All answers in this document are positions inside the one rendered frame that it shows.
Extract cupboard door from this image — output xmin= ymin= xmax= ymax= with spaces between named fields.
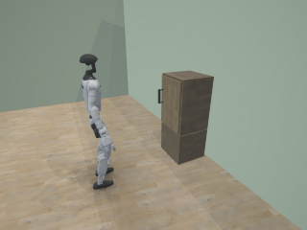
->
xmin=161 ymin=75 xmax=182 ymax=134

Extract robot right forearm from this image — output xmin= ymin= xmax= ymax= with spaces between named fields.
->
xmin=90 ymin=106 xmax=107 ymax=137

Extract robot head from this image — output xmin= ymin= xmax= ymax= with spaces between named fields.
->
xmin=80 ymin=54 xmax=98 ymax=81

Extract robot right hand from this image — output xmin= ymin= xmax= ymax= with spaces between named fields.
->
xmin=102 ymin=135 xmax=116 ymax=154

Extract robot left thigh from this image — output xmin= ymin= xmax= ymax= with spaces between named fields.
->
xmin=98 ymin=120 xmax=108 ymax=151

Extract right robot upper arm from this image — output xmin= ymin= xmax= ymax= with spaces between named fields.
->
xmin=87 ymin=80 xmax=99 ymax=114

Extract handle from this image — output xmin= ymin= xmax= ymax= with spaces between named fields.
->
xmin=157 ymin=89 xmax=164 ymax=104

